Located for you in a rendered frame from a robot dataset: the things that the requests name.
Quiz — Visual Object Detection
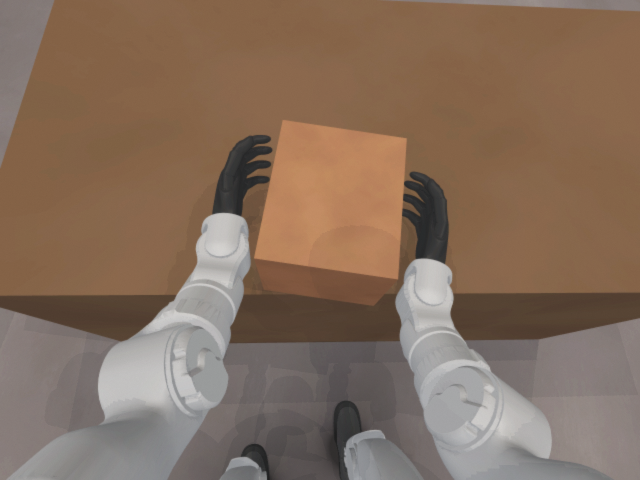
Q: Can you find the right robot thigh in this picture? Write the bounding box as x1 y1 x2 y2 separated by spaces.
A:
347 438 424 480

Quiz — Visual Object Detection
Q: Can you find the carton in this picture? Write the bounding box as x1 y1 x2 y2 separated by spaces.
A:
254 120 407 306

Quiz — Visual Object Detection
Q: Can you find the right robot foot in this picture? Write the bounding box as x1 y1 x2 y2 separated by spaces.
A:
334 401 361 480

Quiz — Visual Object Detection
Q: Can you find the left robot hand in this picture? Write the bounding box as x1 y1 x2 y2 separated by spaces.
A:
212 135 272 216

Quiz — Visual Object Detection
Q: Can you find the robot left upper arm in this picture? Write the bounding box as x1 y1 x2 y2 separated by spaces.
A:
6 324 228 480

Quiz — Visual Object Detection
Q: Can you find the pedestal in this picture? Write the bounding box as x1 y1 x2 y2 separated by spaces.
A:
0 0 640 343

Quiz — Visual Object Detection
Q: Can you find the left robot forearm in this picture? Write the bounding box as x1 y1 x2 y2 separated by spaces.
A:
98 213 251 409

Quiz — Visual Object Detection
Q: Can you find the right robot hand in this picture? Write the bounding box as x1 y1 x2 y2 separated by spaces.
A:
402 172 449 264

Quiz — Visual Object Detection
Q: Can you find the right robot forearm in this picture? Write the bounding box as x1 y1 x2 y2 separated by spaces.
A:
395 258 491 410

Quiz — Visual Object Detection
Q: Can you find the robot right upper arm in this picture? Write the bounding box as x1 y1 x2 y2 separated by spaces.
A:
423 366 614 480

